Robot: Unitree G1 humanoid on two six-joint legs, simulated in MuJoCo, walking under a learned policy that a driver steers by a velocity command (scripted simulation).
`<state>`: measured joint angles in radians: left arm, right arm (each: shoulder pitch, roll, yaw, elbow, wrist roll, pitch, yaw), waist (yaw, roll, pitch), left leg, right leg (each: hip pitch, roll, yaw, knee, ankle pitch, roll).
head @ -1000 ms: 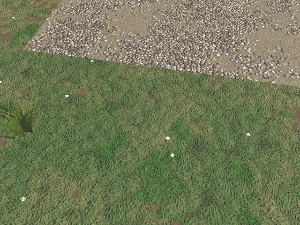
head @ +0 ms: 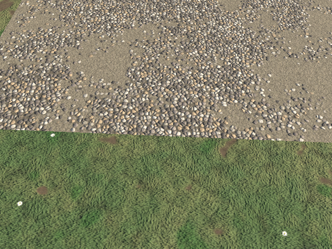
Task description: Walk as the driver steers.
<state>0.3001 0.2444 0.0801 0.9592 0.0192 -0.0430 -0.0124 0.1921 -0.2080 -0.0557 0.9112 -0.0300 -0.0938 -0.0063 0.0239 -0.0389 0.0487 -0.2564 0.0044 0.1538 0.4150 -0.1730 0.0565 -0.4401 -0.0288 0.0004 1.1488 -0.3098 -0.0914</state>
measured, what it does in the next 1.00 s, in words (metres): walks ahead, turning right: right foot, then left foot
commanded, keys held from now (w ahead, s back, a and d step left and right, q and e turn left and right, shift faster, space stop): w+e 0.40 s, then e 0.28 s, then q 0.32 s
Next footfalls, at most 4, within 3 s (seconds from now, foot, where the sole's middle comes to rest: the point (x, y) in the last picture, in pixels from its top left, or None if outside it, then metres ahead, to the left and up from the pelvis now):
0.38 right None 0.32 -0.13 -0.78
0.94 left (183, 234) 0.53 -0.05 -0.78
1.36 right None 0.41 -0.23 -0.78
1.82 left None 0.40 -0.01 -0.78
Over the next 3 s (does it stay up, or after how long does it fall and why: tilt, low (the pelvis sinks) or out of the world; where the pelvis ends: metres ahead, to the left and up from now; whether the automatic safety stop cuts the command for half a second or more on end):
stays up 0.50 -0.06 0.01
